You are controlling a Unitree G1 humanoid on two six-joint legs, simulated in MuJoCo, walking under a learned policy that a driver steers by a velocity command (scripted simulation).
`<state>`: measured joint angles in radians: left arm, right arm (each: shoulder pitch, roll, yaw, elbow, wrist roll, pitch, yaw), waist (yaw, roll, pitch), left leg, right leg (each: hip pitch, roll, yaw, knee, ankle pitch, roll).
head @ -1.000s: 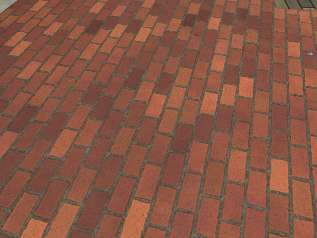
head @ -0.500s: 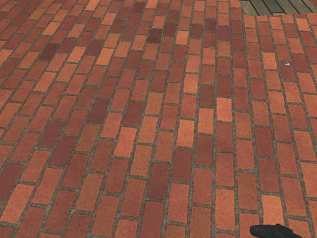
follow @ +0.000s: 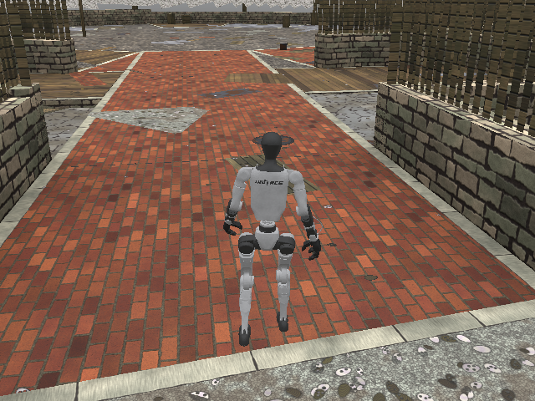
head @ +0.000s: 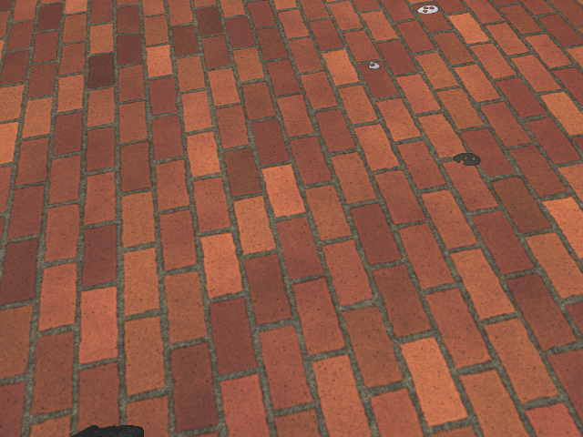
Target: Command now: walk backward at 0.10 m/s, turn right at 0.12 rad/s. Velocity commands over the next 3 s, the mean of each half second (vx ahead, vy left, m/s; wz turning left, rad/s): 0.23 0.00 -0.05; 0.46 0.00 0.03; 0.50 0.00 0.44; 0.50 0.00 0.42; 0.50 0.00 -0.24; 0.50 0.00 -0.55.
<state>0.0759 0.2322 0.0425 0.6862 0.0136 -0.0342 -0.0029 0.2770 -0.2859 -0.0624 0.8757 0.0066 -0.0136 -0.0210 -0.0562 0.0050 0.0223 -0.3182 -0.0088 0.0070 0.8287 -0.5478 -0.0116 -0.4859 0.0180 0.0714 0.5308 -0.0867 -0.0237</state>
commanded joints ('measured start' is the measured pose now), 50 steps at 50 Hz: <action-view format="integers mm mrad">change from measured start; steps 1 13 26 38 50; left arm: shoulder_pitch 154 -85 -174 210 218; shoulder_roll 122 47 31 140 144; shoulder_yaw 26 52 43 61 46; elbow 3 -55 6 133 222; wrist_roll -8 -65 -39 -24 -12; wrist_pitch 33 25 -30 -49 -73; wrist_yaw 18 31 -13 -13 14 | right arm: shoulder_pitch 103 253 236 38 -224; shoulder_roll -61 -165 -103 -96 -3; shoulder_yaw -11 -33 -23 -30 -11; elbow -35 70 88 23 -64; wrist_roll -6 -25 1 41 13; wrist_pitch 50 12 -47 -112 -62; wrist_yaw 5 -4 -13 14 35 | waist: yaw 40 -31 -63 128 85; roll -148 287 142 -131 -59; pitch -248 91 87 -130 58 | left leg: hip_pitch -171 193 244 -503 -335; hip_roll -13 408 237 125 112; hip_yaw -61 -603 -111 -78 -25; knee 278 -742 -714 463 -140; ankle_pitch -52 -394 326 172 692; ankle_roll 4 268 172 67 45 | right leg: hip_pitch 435 -420 -185 639 336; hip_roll -299 36 -47 -327 -208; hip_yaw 233 -59 -110 371 -71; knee -75 314 111 -295 -443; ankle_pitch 876 -355 82 -274 136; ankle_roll -218 34 56 -225 -157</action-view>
